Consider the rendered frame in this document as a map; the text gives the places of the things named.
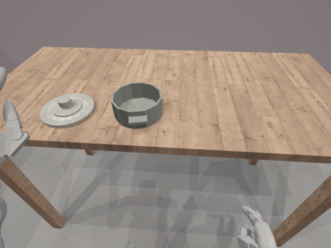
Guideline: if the table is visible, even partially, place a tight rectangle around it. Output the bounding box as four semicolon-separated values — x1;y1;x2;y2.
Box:
0;47;331;247

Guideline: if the knob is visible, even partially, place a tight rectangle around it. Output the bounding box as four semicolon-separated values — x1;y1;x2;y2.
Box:
57;96;72;108

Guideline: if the pot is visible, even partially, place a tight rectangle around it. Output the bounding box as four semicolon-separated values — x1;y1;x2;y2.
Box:
111;82;162;129

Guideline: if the lid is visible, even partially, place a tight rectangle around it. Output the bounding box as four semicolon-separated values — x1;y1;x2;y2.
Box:
39;93;95;128

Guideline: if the left robot hand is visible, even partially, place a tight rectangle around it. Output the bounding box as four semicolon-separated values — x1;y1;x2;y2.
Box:
0;67;30;166

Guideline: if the right robot hand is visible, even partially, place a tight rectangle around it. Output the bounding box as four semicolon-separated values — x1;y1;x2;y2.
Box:
237;206;277;248

